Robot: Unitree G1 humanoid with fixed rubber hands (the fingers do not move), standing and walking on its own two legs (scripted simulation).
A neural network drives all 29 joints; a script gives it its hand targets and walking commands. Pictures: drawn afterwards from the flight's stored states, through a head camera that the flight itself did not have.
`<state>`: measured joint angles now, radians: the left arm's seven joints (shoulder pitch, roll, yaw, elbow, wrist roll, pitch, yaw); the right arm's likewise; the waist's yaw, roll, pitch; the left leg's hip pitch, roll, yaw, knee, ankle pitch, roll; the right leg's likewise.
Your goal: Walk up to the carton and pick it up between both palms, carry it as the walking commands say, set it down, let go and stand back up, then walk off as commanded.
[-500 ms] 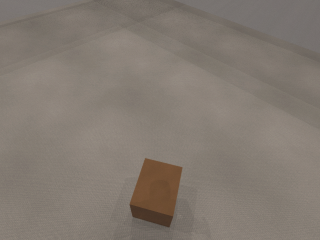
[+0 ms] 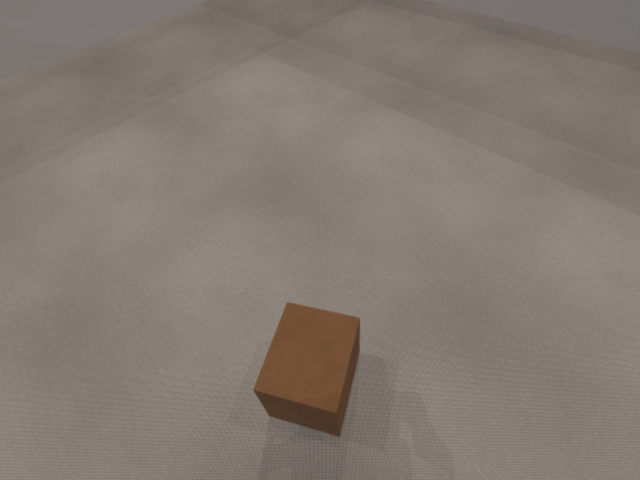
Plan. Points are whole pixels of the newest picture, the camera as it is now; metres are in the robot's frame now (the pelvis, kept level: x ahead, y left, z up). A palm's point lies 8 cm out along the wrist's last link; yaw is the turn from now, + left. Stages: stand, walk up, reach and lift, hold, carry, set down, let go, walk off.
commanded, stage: walk up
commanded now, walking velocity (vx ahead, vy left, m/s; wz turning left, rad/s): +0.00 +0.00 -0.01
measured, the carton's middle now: (313, 368) +0.52 +0.09 -0.66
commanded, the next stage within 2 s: none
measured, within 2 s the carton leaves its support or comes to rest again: neither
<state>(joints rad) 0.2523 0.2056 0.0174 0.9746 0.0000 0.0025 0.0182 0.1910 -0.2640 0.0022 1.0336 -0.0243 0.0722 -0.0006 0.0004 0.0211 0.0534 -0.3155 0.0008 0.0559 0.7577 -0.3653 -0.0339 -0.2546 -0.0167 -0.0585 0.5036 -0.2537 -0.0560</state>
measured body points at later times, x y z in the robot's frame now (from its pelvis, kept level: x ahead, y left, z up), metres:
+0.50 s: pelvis -0.01 +0.03 +0.00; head +0.01 +0.03 +0.45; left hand +0.03 +0.27 -0.15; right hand +0.06 -0.23 -0.15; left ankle -0.02 +0.12 -0.74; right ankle +0.01 -0.07 -0.74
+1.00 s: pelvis +0.08 +0.09 -0.01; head +0.11 +0.10 +0.44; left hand +0.10 +0.34 -0.16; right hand +0.12 -0.17 -0.15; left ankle +0.09 +0.21 -0.74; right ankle +0.01 -0.07 -0.74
